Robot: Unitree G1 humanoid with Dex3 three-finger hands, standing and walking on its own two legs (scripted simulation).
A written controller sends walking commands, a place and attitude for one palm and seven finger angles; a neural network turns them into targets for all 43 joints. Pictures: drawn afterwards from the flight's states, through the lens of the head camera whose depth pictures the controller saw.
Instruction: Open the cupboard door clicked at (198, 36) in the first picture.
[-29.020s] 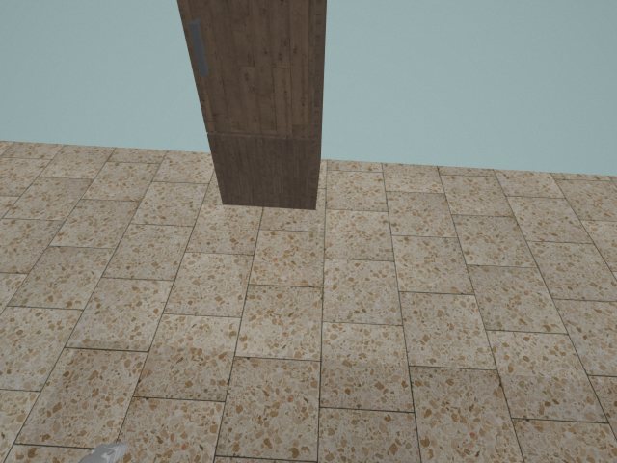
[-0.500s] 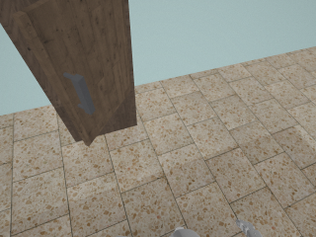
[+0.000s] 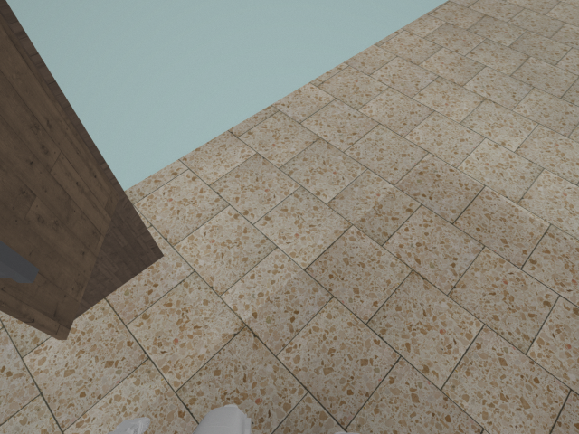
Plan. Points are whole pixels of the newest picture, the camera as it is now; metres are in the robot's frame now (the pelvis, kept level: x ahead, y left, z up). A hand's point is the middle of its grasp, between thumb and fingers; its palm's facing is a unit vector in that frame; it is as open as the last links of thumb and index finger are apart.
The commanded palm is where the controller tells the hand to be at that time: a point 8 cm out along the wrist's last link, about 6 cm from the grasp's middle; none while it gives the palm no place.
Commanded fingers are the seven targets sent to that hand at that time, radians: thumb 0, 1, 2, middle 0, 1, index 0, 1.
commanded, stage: walk to a spot facing it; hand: left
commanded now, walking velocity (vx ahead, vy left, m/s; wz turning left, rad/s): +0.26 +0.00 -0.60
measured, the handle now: out of the picture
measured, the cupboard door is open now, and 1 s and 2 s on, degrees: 45 45 45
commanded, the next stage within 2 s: turn to face it in 1.62 s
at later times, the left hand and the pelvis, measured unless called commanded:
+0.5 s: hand (235, 341) +0.27 +0.11 -0.16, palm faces -0.37 -0.90 -0.23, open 7.4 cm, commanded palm none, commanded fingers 0.00 0.90 0.90 -0.20 -0.30 -0.20 -0.30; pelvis +0.09 -0.04 -0.02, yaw -18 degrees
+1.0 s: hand (265, 297) +0.36 +0.07 -0.19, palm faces -0.43 -0.89 -0.18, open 7.4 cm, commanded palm none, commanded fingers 0.00 0.90 0.90 -0.20 -0.30 -0.20 -0.30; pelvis +0.29 -0.11 -0.01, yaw -31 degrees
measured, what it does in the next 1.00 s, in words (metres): walks ahead, turning right: left foot, then right foot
